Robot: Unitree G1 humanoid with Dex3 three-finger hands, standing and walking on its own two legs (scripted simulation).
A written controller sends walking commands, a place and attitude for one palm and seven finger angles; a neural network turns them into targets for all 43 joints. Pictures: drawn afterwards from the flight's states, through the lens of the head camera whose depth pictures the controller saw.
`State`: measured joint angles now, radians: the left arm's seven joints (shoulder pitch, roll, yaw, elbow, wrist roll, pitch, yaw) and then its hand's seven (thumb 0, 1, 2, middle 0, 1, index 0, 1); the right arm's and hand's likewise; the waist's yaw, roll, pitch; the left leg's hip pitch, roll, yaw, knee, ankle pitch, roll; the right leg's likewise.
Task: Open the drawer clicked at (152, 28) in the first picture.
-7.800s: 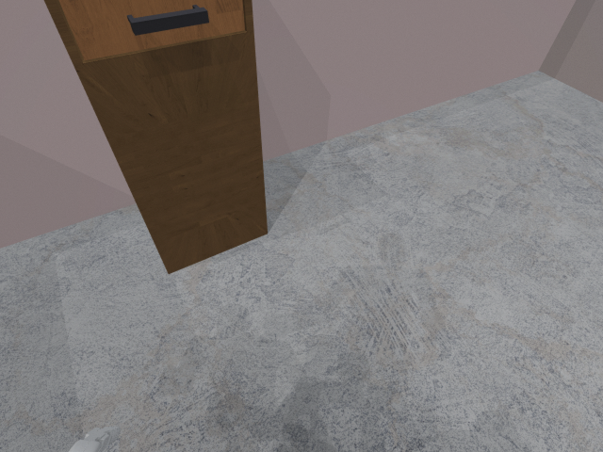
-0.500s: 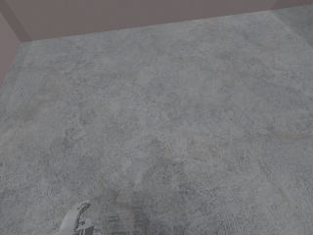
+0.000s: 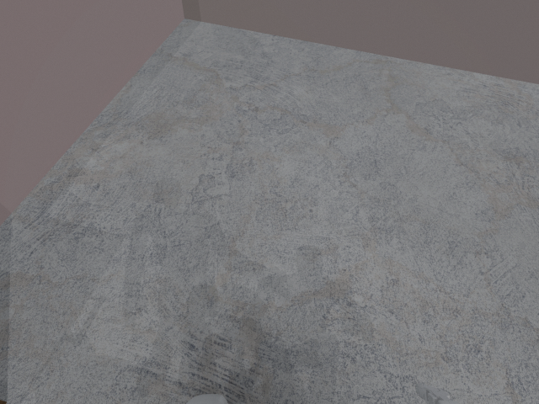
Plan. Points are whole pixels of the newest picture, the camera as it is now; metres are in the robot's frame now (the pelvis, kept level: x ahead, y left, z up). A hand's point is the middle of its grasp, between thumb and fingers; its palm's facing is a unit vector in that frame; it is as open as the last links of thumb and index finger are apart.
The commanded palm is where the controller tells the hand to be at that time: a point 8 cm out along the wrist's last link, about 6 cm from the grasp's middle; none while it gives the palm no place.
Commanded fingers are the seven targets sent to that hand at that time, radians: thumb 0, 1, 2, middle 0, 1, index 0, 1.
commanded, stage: turn to face it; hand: left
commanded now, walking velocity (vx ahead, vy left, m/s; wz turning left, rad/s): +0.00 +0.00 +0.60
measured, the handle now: out of the picture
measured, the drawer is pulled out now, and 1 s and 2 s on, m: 0.00 0.00 0.00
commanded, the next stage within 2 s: none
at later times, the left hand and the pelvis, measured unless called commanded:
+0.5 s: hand out of the picture +0.09 +0.22 -0.12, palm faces +0.25 -0.93 -0.26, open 7.4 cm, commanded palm none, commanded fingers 0.00 0.90 0.90 -0.20 -0.30 -0.20 -0.30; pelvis +0.00 -0.02 +0.02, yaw +16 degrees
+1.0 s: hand out of the picture -0.10 +0.16 -0.15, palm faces +0.59 -0.77 -0.26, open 7.4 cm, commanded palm none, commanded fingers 0.00 0.90 0.90 -0.20 -0.30 -0.20 -0.30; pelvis -0.01 -0.03 +0.01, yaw +36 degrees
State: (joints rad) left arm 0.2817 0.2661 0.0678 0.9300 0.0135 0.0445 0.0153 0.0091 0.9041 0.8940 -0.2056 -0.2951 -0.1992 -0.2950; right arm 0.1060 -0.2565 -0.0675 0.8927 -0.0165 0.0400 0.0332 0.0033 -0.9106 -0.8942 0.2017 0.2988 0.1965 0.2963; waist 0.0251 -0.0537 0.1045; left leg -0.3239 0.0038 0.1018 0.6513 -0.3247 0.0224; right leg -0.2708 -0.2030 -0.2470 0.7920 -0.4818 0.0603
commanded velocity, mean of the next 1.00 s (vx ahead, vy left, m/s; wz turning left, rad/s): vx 0.00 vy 0.00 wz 0.60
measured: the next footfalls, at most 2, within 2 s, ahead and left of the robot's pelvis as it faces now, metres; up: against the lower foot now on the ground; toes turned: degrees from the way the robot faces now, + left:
right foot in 0.56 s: +0.06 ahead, -0.13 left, +0.00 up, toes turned +18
left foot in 1.04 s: -0.06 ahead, +0.10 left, +0.00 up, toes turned +42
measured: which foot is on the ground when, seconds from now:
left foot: down 0.00-0.56, up 0.58-1.00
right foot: up 0.00-0.54, down 0.56-1.00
